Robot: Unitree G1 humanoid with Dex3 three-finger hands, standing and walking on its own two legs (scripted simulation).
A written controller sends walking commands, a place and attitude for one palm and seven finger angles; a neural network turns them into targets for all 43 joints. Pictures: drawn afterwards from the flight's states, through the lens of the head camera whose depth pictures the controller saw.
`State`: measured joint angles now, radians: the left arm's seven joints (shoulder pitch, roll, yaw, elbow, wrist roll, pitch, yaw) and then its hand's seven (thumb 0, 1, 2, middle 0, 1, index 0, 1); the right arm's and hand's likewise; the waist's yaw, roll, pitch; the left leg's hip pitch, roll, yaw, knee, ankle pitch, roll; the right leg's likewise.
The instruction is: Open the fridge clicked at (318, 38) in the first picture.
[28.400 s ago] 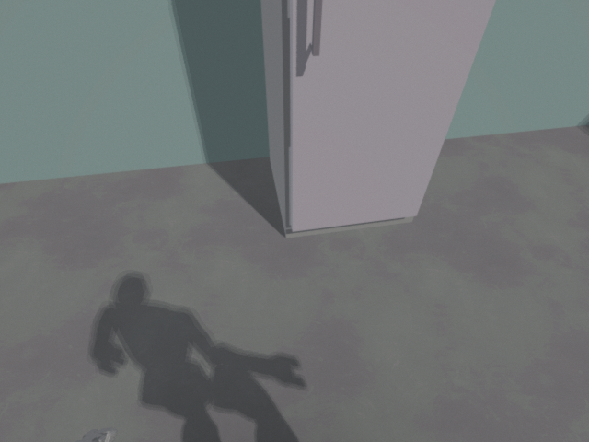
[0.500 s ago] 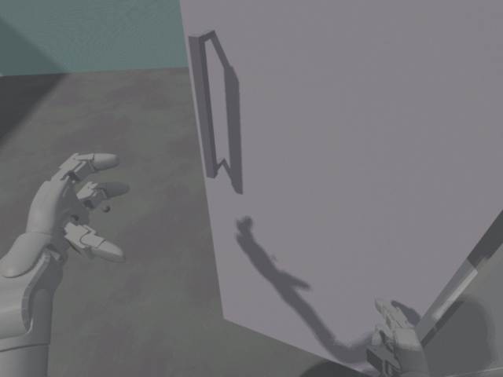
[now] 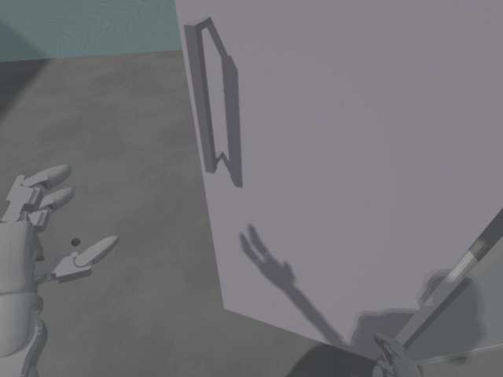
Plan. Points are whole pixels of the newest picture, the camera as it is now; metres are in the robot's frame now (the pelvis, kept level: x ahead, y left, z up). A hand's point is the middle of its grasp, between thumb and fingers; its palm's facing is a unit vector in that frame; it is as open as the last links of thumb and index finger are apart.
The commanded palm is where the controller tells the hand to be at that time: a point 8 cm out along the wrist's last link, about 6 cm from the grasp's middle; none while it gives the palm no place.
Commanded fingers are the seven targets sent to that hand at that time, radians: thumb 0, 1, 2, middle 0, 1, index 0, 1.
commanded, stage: draw the hand back to the body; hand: left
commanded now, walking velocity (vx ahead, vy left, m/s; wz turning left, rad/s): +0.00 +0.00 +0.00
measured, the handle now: (208, 104) +0.49 +0.14 +0.22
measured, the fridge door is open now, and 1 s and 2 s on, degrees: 61 61 61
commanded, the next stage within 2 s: step back with the hand held close in 0.62 s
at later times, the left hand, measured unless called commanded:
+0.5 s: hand (52, 268) +0.19 +0.27 +0.16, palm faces +0.50 -0.80 -0.34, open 7.5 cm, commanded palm +0.14 +0.30 +0.17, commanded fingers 0.00 0.90 0.90 -0.20 -0.30 -0.20 -0.30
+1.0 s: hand (72, 257) +0.21 +0.26 +0.15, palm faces +0.36 -0.82 -0.44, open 7.4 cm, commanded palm +0.14 +0.31 +0.17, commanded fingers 0.00 0.90 0.90 -0.20 -0.30 -0.20 -0.30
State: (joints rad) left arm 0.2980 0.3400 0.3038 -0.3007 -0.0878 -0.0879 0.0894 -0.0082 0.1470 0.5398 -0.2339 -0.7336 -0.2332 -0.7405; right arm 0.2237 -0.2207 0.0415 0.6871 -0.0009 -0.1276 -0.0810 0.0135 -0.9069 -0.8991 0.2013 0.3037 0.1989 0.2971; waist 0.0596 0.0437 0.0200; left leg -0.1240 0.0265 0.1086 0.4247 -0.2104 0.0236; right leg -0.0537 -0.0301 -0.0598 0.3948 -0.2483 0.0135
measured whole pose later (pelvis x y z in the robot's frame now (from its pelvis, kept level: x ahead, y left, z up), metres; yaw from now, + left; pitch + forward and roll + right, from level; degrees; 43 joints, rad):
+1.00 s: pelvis +0.00 +0.01 +0.00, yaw -1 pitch +0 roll -1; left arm 0.48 0.39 0.36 -0.43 -0.06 -0.14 0.10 0.01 0.89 0.90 -0.21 -0.30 -0.21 -0.30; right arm 0.17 -0.24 0.01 0.57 0.00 -0.03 -0.09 0.01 -0.91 -0.90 0.20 0.30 0.20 0.30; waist 0.03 0.03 0.02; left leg -0.26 0.04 0.13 0.48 -0.22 0.04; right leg -0.19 -0.02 -0.04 0.43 -0.24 0.03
